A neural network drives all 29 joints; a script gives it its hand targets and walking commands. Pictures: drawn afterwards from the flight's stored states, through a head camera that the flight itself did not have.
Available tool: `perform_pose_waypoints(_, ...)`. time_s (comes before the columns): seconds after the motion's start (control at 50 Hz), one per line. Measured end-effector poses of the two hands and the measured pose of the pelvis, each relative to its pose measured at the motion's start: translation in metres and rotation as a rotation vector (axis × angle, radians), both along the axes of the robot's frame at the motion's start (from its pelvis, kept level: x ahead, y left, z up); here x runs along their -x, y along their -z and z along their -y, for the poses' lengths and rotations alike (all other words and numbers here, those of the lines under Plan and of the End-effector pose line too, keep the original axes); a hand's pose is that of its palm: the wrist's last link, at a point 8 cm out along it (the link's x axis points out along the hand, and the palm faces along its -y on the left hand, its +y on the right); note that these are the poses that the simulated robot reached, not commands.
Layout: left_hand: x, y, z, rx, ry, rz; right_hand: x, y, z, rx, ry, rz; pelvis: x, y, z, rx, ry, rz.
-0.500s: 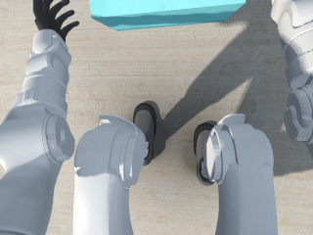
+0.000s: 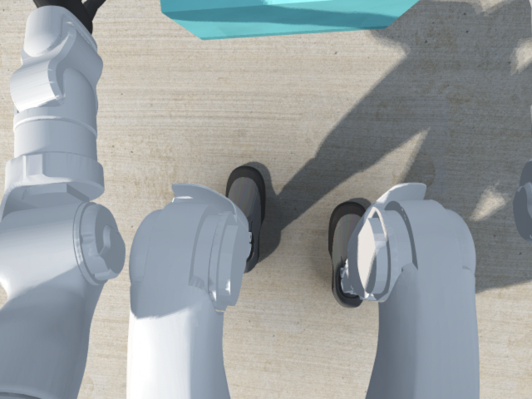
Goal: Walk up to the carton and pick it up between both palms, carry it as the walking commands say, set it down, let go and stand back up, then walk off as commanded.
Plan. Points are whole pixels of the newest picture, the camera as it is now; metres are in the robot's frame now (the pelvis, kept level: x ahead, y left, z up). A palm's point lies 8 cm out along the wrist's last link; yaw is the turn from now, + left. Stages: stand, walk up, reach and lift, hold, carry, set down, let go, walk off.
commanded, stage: set down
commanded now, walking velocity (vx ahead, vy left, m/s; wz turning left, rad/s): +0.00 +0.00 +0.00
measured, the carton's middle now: out of the picture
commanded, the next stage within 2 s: let go in 1.14 s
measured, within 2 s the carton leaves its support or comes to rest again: neither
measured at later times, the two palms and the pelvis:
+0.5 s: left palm out of the picture +0.51 +0.27 +0.00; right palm out of the picture +0.60 -0.19 +0.03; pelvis +0.00 -0.01 +0.10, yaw +1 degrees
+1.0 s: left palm out of the picture +0.50 +0.27 +0.15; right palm out of the picture +0.58 -0.21 +0.16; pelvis +0.00 -0.01 +0.23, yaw +0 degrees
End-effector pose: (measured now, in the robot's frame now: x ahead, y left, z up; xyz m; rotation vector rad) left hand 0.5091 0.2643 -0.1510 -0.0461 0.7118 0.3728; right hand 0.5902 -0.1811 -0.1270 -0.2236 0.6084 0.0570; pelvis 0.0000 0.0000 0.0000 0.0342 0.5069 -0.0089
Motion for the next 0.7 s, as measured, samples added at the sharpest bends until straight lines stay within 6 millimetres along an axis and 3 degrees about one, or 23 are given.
perform_pose_waypoints(0.16, 0.005, -0.06, -0.004, -0.018, -0.008, 0.052, -0.003, -0.071, -0.003, 0.026, -0.027, 0.067, 0.005, -0.024, 0.0, 0.0, -0.007, 0.051)
perform_pose_waypoints(0.32, 0.007, -0.098, -0.005, -0.009, -0.012, 0.021, 0.005, -0.095, 0.021, 0.059, 0.014, -0.051, 0.005, -0.063, 0.002, -0.006, -0.01, 0.048)
perform_pose_waypoints(0.46, 0.001, -0.139, -0.004, -0.02, -0.011, 0.053, -0.012, -0.149, 0.008, 0.007, -0.04, 0.06, 0.001, -0.094, 0.005, -0.017, -0.009, 0.036)
perform_pose_waypoints(0.6, 0.009, -0.173, -0.007, -0.027, -0.022, 0.027, -0.007, -0.175, 0.015, 0.021, -0.027, -0.006, -0.003, -0.13, 0.008, -0.024, -0.007, 0.044)
perform_pose_waypoints(0.7, 0.015, -0.21, -0.009, -0.036, -0.019, 0.049, -0.005, -0.213, 0.013, 0.025, -0.048, 0.032, -0.005, -0.158, 0.009, -0.027, -0.004, 0.055)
